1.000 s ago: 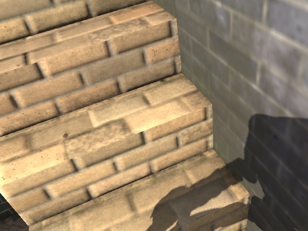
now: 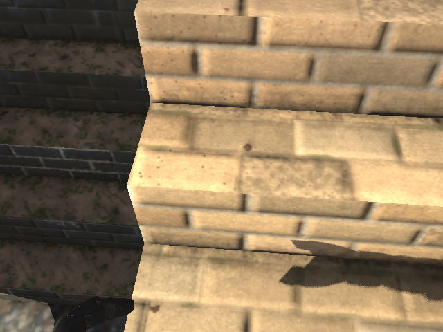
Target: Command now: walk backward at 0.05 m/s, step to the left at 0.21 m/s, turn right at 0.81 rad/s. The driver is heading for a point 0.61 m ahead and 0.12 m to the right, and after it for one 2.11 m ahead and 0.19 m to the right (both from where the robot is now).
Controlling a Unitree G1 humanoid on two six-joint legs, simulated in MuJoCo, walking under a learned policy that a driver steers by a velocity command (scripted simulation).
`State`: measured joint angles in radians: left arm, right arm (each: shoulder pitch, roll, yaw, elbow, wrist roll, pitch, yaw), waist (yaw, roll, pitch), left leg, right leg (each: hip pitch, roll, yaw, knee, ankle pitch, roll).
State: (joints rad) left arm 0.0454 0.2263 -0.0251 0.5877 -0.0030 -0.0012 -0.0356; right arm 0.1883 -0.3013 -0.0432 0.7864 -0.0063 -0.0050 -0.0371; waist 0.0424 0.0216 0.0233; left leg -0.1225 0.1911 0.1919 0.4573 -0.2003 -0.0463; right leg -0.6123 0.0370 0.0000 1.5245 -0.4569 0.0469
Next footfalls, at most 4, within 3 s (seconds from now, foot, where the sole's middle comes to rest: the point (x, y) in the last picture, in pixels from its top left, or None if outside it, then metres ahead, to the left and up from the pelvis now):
0.06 right None -0.09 -0.12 -0.77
0.26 left None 0.00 0.13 -0.53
0.48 left None -0.10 0.19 -0.76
0.62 right None -0.06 -0.04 -0.79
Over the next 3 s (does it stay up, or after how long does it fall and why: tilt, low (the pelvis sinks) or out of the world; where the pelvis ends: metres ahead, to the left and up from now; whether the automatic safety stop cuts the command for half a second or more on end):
stays up -0.05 -0.09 -0.02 its command is cut before an obstacle from the start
